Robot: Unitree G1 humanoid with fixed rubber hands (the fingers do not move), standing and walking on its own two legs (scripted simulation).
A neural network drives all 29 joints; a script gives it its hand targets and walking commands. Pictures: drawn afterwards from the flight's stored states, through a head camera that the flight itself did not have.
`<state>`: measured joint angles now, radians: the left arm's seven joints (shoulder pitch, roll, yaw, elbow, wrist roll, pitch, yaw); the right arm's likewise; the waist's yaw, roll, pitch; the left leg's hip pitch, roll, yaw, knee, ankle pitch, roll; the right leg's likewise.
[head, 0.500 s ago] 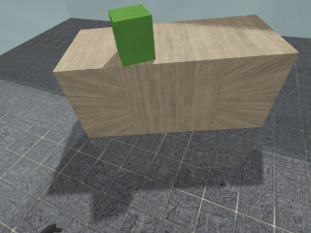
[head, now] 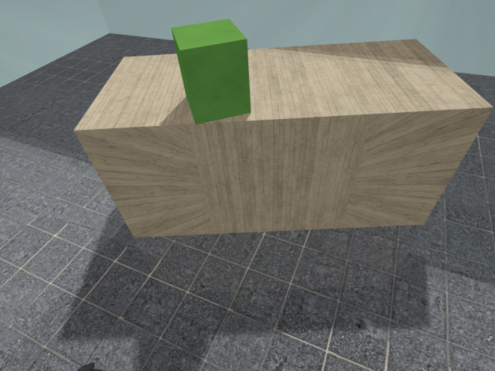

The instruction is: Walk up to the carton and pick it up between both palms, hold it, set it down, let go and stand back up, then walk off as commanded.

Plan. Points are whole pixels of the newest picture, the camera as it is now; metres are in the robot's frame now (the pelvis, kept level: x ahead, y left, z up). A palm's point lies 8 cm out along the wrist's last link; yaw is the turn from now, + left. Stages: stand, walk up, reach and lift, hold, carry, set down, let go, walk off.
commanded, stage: walk up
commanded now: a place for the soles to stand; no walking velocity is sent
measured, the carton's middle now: (212, 71) +1.03 +0.17 +0.03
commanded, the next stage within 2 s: none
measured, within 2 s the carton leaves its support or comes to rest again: neither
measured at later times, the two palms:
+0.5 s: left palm (59, 344) +0.20 +0.36 -0.06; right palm (440, 364) +0.18 -0.27 -0.09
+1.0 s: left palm (73, 284) +0.32 +0.40 -0.08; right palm (397, 307) +0.28 -0.24 -0.10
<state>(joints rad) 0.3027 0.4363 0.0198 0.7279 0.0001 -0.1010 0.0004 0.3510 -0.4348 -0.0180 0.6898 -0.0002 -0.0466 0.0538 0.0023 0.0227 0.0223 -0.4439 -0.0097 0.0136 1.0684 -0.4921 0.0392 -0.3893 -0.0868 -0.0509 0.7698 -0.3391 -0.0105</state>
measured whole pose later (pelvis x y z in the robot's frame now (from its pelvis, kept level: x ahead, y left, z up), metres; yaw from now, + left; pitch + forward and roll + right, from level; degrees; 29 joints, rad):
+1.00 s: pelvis +0.22 +0.08 +0.00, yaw +1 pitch +1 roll +0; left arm 0.30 0.45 0.02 0.76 0.00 -0.09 0.02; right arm 0.35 -0.44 -0.02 0.70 0.00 -0.04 0.05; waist -0.06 0.02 0.05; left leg -0.39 -0.03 0.04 0.90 -0.45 0.06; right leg -0.49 -0.06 -0.01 0.76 -0.26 0.00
